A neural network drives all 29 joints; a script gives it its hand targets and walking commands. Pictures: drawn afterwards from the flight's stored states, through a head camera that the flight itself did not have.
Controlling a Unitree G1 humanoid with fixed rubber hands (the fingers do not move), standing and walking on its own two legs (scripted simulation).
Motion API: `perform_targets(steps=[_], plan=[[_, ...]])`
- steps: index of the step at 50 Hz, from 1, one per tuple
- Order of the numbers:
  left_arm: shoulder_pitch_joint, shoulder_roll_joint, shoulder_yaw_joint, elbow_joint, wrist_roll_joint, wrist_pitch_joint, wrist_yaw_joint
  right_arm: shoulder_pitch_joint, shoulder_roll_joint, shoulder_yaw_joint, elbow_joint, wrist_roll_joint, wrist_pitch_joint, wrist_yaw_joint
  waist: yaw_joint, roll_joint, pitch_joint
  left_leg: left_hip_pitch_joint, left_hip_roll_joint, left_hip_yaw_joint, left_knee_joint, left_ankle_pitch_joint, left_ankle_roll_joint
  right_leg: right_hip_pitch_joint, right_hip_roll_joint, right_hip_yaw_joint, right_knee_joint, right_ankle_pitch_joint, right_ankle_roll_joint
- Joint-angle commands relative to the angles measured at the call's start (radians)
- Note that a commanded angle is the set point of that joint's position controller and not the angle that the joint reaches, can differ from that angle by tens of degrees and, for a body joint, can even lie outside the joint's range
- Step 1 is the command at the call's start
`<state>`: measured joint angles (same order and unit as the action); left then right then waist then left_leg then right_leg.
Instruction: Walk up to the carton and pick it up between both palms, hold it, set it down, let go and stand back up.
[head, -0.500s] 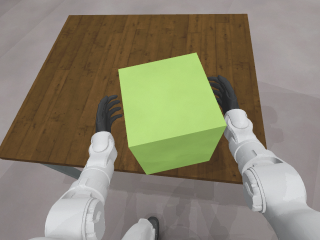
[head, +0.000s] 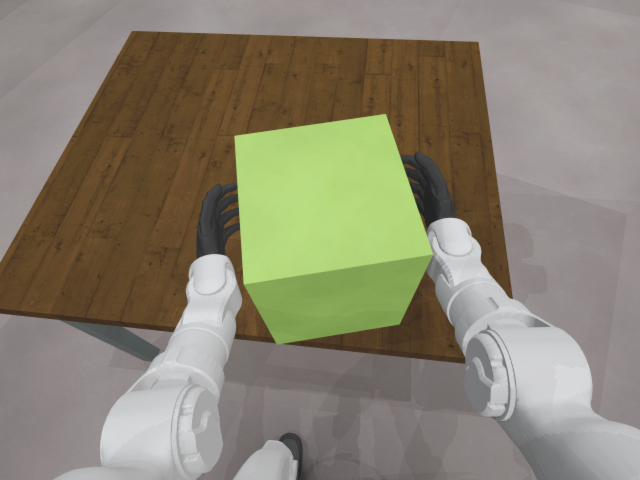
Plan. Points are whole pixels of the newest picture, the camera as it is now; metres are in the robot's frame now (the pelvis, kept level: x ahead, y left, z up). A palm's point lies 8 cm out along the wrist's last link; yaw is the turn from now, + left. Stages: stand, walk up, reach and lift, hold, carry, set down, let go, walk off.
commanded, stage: reach and lift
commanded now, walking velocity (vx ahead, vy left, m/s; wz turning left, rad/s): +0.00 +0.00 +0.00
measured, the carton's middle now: (326, 240) +0.43 +0.09 -0.04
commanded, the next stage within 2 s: none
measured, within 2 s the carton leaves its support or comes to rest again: neither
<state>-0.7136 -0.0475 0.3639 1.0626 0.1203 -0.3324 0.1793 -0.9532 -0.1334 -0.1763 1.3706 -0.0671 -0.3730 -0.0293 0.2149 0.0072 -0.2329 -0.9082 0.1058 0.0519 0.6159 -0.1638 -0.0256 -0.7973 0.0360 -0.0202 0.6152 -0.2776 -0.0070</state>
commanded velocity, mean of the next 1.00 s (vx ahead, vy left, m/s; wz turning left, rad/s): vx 0.00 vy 0.00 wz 0.00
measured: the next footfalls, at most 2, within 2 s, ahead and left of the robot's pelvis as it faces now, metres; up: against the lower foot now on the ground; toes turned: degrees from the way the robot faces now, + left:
none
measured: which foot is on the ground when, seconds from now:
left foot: down 0.00-1.00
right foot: down 0.00-1.00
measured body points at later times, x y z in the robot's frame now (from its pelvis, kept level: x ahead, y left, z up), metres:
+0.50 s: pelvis +0.01 +0.00 +0.01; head +0.13 +0.01 +0.45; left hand +0.38 +0.22 +0.01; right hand +0.46 -0.06 +0.02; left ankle +0.05 +0.14 -0.71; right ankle -0.01 -0.12 -0.71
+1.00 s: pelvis +0.02 +0.00 +0.01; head +0.14 +0.00 +0.45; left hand +0.38 +0.22 +0.00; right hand +0.46 -0.06 +0.01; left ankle +0.05 +0.14 -0.71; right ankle -0.01 -0.12 -0.71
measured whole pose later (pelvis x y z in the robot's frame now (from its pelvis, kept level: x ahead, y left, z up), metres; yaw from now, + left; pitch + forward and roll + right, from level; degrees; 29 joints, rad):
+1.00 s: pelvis +0.02 +0.00 +0.01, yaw +1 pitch +23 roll -1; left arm -0.63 -0.11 0.61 1.00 0.36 -0.45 0.12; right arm -0.84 0.01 -0.56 1.29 -0.48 -0.53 -0.06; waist 0.15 0.00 -0.15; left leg -0.75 0.09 0.06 0.50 -0.14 -0.03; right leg -0.65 0.02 -0.02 0.51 -0.26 -0.01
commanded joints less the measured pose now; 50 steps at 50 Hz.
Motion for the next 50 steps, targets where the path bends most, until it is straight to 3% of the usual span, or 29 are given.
perform_targets(steps=[1, 5, 9, 12, 28, 40, 50], plan=[[-0.422, -0.011, -0.016, -0.179, 0.07, -0.063, -0.023, -0.479, 0.072, -0.051, -0.183, -0.094, -0.059, 0.007, 0.007, -0.114, -0.717, 0.476, -0.086, 0.082, 0.03, 0.422, -0.02, 0.312, 0.027, -0.007, -0.059, 0.346, 0.03], [-0.414, -0.156, 0.012, -0.17, 0.165, -0.067, -0.055, -0.452, 0.248, -0.123, -0.164, -0.232, -0.069, 0.035, -0.002, -0.106, -0.683, 0.511, -0.09, 0.092, 0.005, 0.427, -0.013, 0.326, 0.022, -0.02, -0.08, 0.36, 0.021], [-0.42, -0.403, 0.002, -0.115, 0.302, -0.08, -0.121, -0.373, 0.561, -0.195, -0.108, -0.44, -0.099, 0.094, -0.033, -0.084, -0.594, 0.558, -0.09, 0.1, -0.025, 0.432, 0.0, 0.333, 0.016, -0.051, -0.104, 0.385, 0.006], [-0.38, -0.431, 0.021, -0.078, 0.368, -0.096, -0.136, -0.31, 0.606, -0.244, -0.07, -0.525, -0.127, 0.107, -0.043, -0.066, -0.541, 0.573, -0.077, 0.1, -0.034, 0.447, 0.005, 0.345, 0.013, -0.062, -0.103, 0.394, 0.002], [-0.271, -0.472, -0.005, -0.087, 0.353, -0.11, -0.133, -0.239, 0.63, -0.186, -0.022, -0.518, -0.177, 0.095, -0.033, -0.045, -0.484, 0.582, -0.064, 0.103, -0.051, 0.549, 0.013, 0.376, 0.007, -0.046, -0.126, 0.457, 0.008], [-0.271, -0.475, -0.008, -0.045, 0.345, -0.136, -0.146, -0.219, 0.681, -0.147, -0.004, -0.533, -0.192, 0.086, -0.037, -0.092, -0.479, 0.473, -0.07, 0.103, -0.073, 0.476, 0.031, 0.459, -0.008, -0.042, -0.099, 0.553, 0.025], [-0.288, -0.478, -0.024, -0.025, 0.33, -0.146, -0.143, -0.22, 0.689, -0.135, 0.02, -0.526, -0.195, 0.087, -0.036, -0.077, -0.487, 0.477, -0.065, 0.099, -0.066, 0.485, 0.027, 0.435, -0.002, -0.044, -0.099, 0.531, 0.021]])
